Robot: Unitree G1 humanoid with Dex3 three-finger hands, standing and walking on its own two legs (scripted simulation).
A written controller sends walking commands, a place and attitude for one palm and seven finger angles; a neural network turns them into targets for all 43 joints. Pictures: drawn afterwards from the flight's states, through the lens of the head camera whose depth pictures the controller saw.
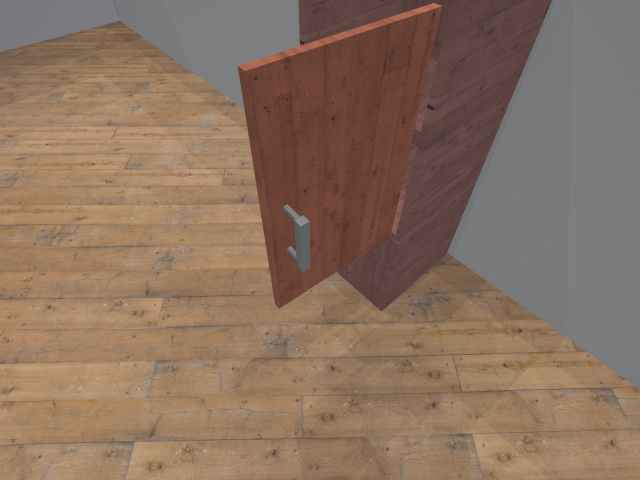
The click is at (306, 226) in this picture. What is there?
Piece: cupboard door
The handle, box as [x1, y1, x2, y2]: [283, 204, 310, 271]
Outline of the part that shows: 287,204 283,206 283,209 294,220 296,250 295,251 290,246 287,248 287,251 297,261 297,266 303,271 310,267 309,221 303,215 299,216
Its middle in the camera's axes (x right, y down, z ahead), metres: -0.05 +0.00 +0.75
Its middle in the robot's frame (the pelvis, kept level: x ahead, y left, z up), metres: +0.55 +0.08 -0.09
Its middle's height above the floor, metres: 0.69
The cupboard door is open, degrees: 86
